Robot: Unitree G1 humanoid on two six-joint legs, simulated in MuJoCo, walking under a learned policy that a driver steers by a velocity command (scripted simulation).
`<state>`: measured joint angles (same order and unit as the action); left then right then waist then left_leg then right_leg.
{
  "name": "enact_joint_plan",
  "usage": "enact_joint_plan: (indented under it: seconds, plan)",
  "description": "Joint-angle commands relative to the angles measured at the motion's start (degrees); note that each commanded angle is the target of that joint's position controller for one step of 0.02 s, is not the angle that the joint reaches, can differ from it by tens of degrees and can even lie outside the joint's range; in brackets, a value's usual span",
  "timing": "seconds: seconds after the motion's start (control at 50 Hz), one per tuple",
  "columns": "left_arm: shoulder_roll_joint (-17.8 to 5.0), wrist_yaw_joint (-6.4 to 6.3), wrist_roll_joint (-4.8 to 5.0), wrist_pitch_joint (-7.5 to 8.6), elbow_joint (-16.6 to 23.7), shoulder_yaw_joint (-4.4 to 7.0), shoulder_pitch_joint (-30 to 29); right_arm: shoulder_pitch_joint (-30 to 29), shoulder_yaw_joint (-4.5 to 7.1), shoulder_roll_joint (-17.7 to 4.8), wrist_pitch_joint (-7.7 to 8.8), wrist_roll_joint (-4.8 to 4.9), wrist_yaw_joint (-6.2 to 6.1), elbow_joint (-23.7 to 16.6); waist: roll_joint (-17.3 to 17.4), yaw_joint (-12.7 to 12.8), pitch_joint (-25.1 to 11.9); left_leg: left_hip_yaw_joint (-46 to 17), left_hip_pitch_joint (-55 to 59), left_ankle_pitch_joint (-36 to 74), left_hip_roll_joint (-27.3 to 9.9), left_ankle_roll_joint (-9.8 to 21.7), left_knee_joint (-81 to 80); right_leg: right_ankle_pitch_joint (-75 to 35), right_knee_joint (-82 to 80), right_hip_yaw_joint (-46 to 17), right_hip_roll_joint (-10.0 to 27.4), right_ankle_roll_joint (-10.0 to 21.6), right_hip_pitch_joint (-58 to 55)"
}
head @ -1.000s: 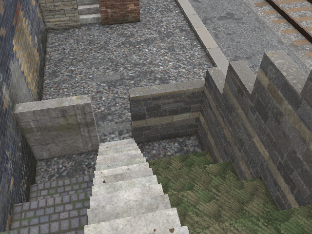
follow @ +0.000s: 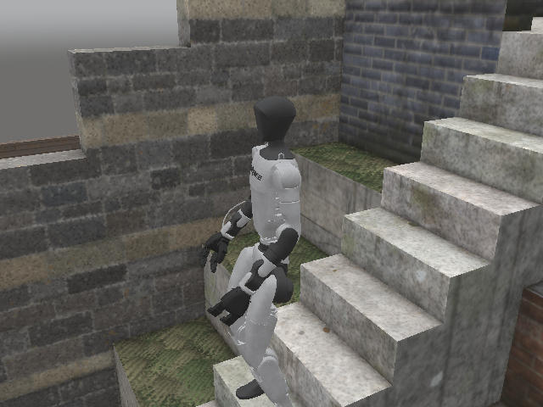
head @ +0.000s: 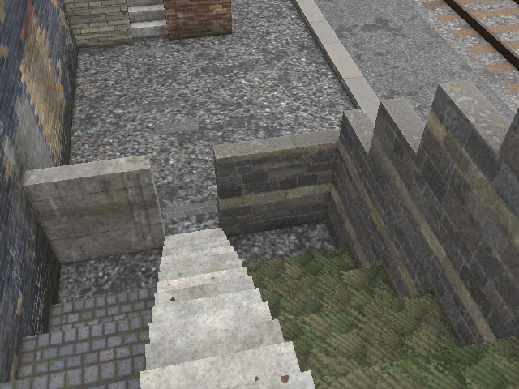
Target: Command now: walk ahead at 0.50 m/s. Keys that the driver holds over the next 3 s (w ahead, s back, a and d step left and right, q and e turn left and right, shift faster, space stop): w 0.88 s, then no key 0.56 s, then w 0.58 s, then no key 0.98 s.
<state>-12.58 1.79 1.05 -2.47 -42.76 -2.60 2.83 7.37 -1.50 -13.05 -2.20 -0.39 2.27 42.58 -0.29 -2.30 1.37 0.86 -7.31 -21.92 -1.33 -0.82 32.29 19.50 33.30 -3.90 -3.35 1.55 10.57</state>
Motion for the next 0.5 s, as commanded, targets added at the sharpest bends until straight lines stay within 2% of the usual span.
enact_joint_plan:
  seconds: [0.02, 0.2, 0.5]
  plan:
    - [-5.5, -0.21, -0.05, 0.95, 5.0, 1.5, -5.4, -3.8, 1.46, -5.7, 0.83, 0.03, -0.2, -4.6, 0.0, 0.1, -3.7, -2.9, -0.3, 13.2, -3.0, 1.6, -4.1, -19.5, -4.5, -4.5, 5.2, 2.1, -0.4]
    - [-5.1, -0.64, -0.26, 1.39, 4.5, 1.39, -4.7, -2.9, 1.92, -6.2, 0.84, 0.18, -0.7, -4.8, 0.3, 0.2, -3.9, -3.7, 1.7, 17.3, -3.5, 1.5, -3.4, -21.5, -4.1, -3.8, 5.2, 1.9, 0.3]
    - [-5.2, -0.79, -0.21, 1.37, 4.1, 1.22, -4.5, -2.5, 2.19, -6.0, 0.72, 0.24, -0.71, -5.5, 0.2, 0.1, -3.7, -3.5, 1.0, 16.3, -3.2, 1.3, -3.4, -21.8, -4.0, -3.7, 5.4, 2.0, -0.1]
